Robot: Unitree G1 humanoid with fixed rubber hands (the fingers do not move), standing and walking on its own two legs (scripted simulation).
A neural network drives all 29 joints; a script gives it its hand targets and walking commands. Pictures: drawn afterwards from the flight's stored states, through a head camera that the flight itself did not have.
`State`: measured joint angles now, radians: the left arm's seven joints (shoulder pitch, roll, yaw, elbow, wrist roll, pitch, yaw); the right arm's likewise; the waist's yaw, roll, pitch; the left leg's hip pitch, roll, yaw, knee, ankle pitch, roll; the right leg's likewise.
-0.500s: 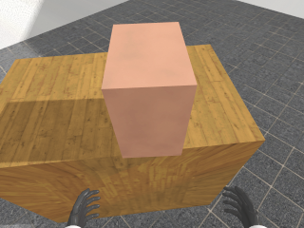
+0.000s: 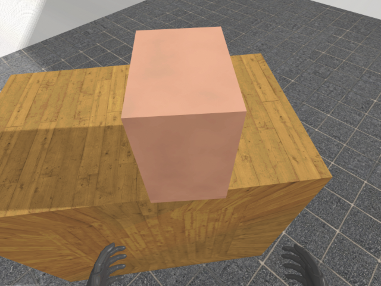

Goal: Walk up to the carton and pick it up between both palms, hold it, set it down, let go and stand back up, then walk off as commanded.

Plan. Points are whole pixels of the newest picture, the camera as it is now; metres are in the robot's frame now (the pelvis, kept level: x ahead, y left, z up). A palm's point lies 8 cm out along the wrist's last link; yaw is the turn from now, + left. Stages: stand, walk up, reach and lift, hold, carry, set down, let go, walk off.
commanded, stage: stand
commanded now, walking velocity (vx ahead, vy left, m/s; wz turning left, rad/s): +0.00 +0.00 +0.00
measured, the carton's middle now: (183, 119) +0.43 +0.04 +0.12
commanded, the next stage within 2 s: walk off in 1.90 s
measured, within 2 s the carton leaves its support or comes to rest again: neither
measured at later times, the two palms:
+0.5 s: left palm (76, 275) +0.17 +0.27 -0.08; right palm out of the picture +0.15 -0.29 -0.10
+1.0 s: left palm (74, 283) +0.16 +0.27 -0.08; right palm out of the picture +0.12 -0.29 -0.10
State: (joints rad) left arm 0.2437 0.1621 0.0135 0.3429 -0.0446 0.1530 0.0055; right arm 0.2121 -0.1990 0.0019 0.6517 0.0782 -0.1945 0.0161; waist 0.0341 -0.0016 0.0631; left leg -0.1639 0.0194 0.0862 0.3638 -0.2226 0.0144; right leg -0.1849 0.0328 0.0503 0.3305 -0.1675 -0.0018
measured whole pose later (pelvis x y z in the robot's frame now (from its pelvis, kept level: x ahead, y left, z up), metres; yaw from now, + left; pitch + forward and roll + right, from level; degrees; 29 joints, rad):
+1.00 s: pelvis +0.02 +0.00 -0.01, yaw +0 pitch +1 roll -1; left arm 0.24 0.32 0.02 0.61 -0.01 -0.03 0.00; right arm 0.21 -0.37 0.00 0.85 0.03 -0.03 0.01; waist -0.01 0.00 -0.02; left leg -0.16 0.02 0.09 0.43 -0.29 0.01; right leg -0.19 0.03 0.05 0.41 -0.24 0.00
